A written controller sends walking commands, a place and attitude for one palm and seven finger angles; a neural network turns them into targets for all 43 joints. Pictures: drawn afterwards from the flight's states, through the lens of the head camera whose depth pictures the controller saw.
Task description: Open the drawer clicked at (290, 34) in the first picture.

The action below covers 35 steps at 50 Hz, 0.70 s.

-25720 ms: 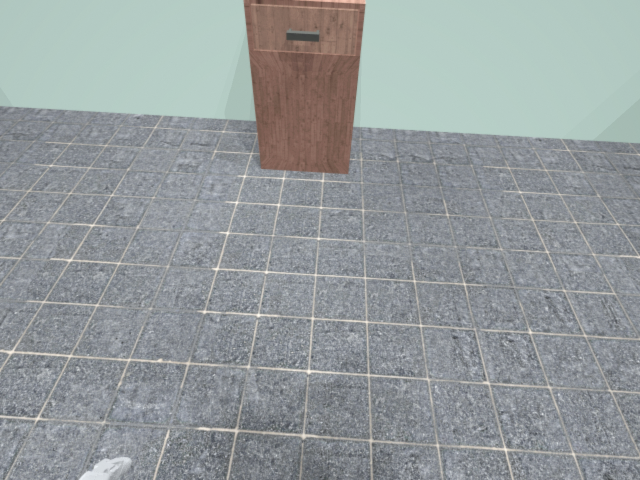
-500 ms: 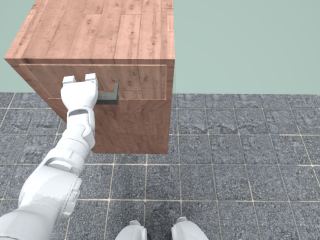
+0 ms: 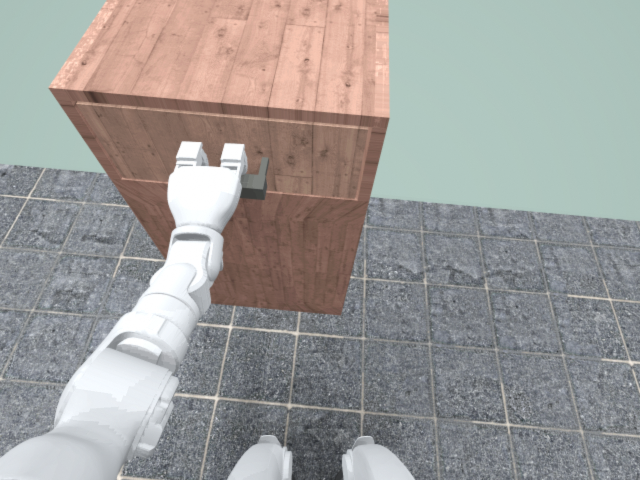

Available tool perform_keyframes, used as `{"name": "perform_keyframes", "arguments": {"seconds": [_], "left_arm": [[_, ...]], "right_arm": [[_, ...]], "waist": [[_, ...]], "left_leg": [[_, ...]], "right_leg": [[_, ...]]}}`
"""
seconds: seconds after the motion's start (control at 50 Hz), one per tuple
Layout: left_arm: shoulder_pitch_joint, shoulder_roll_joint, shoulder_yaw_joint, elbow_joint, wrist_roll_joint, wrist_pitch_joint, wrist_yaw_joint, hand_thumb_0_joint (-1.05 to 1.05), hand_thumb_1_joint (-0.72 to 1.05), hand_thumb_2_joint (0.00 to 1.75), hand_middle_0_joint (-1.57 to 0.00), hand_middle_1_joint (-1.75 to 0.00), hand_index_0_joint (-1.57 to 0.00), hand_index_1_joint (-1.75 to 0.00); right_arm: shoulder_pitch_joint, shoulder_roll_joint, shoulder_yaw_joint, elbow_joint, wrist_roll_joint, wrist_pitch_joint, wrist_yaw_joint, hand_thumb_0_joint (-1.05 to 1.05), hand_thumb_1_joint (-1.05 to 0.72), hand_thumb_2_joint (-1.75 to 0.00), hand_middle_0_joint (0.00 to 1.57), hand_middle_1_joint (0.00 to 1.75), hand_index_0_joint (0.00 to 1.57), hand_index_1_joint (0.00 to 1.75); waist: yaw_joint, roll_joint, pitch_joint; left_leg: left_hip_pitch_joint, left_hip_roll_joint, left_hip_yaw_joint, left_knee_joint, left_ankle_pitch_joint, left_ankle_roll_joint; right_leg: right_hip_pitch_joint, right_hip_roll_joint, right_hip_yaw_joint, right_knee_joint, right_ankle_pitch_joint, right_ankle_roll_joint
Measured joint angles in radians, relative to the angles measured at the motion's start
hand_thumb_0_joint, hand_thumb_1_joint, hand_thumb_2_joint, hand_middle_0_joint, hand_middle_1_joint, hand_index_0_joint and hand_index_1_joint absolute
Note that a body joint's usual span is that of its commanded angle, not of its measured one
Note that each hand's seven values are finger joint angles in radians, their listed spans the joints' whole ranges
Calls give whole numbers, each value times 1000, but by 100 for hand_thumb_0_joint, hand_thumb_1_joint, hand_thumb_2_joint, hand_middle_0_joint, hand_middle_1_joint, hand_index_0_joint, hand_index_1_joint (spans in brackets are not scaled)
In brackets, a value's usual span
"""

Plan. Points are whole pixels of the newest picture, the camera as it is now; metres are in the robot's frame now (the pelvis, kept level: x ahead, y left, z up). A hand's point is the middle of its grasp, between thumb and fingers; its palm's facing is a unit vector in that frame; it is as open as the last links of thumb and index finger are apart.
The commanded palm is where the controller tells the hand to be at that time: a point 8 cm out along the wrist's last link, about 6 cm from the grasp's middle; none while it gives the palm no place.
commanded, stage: lower the fingers behind the handle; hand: left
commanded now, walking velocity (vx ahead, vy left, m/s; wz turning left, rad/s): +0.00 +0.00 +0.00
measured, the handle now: (226, 172) +0.54 +0.14 -0.01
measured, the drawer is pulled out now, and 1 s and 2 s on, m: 0.00 0.00 0.00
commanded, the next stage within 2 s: lift the fingers back up to retry in 0.54 s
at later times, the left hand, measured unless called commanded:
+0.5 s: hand (211, 208) +0.47 +0.15 +0.00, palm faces +0.05 -0.02 -1.00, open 14.1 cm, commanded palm +0.44 +0.15 +0.02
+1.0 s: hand (212, 204) +0.47 +0.15 +0.02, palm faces -0.08 -0.06 -0.99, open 13.8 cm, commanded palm +0.45 +0.15 +0.08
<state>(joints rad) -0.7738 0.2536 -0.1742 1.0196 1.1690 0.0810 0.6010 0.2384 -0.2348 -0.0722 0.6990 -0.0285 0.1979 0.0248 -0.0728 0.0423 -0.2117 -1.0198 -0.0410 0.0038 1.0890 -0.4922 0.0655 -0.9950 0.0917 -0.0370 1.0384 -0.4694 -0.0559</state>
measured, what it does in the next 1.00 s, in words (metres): stands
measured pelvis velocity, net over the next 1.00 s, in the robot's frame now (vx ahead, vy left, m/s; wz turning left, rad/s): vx -0.01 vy -0.01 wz -0.01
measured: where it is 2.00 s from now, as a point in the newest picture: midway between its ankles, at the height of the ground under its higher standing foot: outside the picture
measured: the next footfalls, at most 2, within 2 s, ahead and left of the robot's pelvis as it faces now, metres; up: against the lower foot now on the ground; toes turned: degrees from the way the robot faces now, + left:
none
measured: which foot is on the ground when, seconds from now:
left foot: down 0.00-1.00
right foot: down 0.00-1.00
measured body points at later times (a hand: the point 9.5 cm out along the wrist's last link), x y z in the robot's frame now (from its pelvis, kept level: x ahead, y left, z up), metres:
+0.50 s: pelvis -0.03 +0.00 -0.02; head +0.09 +0.00 +0.42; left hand +0.46 +0.15 +0.06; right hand -0.03 -0.28 -0.14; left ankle +0.00 +0.08 -0.66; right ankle +0.00 -0.09 -0.66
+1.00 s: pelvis -0.01 -0.01 +0.01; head +0.10 -0.01 +0.45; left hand +0.47 +0.15 +0.07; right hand +0.01 -0.27 -0.12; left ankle +0.00 +0.08 -0.66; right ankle +0.00 -0.09 -0.66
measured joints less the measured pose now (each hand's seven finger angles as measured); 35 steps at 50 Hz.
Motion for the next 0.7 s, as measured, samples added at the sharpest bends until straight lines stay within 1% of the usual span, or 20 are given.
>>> {"name": "perform_keyframes", "arguments": {"seconds": [0.06,0.1,0.14,0.18,0.22,0.28,0.34,0.38,0.46,0.54,0.6,0.66,0.7], "left_arm": [[-47,-6,-17,67,-26,70,-41,0,-49,30,-28,-119,-27,-129],[-79,1,-16,111,-47,91,-82,0,-49,30,-29,-120,-27,-130],[-104,20,-18,139,-56,94,-127,0,-49,30,-30,-121,-27,-130],[-117,44,-13,147,-62,77,-168,0,-49,30,-30,-124,-28,-128],[-122,71,-11,140,-69,45,-204,0,-49,30,-29,-127,-29,-127],[-113,107,1,105,-73,-21,-236,0,-49,30,-27,-130,-30,-124],[-101,129,10,64,-79,-73,-238,0,-49,30,-25,-131,-29,-122],[-94,135,15,42,-77,-96,-225,0,-49,30,-23,-131,-28,-120],[-93,128,19,21,-66,-104,-175,0,-49,30,-22,-131,-27,-119],[-105,109,12,32,-56,-67,-130,0,-49,30,-22,-129,-25,-120],[-123,94,1,61,-54,-20,-114,0,-49,30,-23,-127,-25,-122],[-146,87,-11,96,-51,22,-122,0,-49,30,-24,-128,-25,-122],[-156,89,-13,109,-56,39,-142,0,-49,30,-24,-129,-26,-122]], "right_arm": [[-11,23,29,-11,14,5,-10,1,-91,-90,20,30,20,30],[-9,35,51,-21,21,2,-21,1,-91,-90,20,30,20,30],[4,41,70,-35,25,-4,-33,1,-91,-90,20,30,20,30],[27,41,81,-50,26,-14,-43,1,-91,-90,20,30,20,30],[54,34,83,-61,26,-26,-50,1,-91,-90,20,30,20,30],[94,16,77,-65,25,-43,-57,1,-91,-90,20,30,20,30],[125,-2,62,-57,25,-57,-57,1,-91,-90,20,30,20,30],[139,-12,53,-47,25,-63,-55,1,-91,-90,20,30,20,30],[146,-21,36,-25,24,-71,-46,1,-91,-90,20,30,20,30],[130,-19,29,-7,24,-73,-36,1,-91,-90,20,30,20,30],[111,-13,34,-2,26,-72,-34,1,-91,-90,20,30,20,30],[93,-4,45,-5,29,-74,-37,1,-91,-90,20,30,20,30],[84,1,53,-12,31,-75,-41,1,-91,-90,20,30,20,30]], "waist": [[-20,2,8],[-38,2,15],[-55,1,19],[-66,1,19],[-71,3,20],[-68,6,19],[-57,7,19],[-50,7,17],[-41,8,16],[-41,11,15],[-47,12,17],[-58,13,21],[-65,14,24]], "left_leg": [[26,0,1,-29,20,0],[43,0,2,-48,32,0],[51,1,3,-60,42,0],[49,2,6,-61,47,0],[38,3,7,-51,46,0],[11,5,10,-23,39,0],[-21,6,13,9,31,1],[-45,6,14,29,26,2],[-87,4,12,58,23,2],[-107,2,8,67,26,2],[-105,2,6,59,33,1],[-95,2,4,45,41,0],[-84,2,5,33,45,0]], "right_leg": [[25,0,3,-28,20,1],[41,0,5,-46,32,1],[48,0,7,-56,42,1],[44,1,9,-55,46,0],[33,1,8,-44,46,-1],[5,3,9,-15,40,-1],[-29,3,8,18,31,-1],[-53,2,7,38,26,0],[-93,0,1,67,21,0],[-111,-2,-4,74,24,0],[-108,-3,-5,65,30,0],[-97,-4,-6,51,38,0],[-87,-3,-4,39,43,0]]}}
